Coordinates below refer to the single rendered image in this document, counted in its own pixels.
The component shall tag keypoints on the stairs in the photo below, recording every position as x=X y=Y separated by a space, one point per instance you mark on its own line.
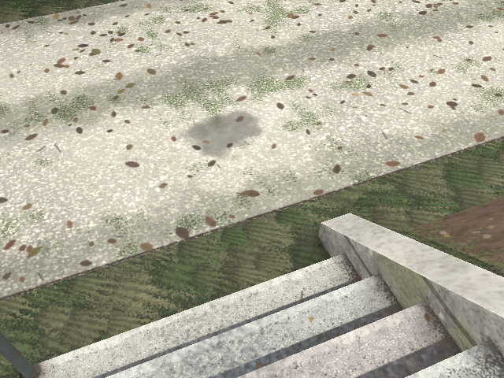
x=321 y=321

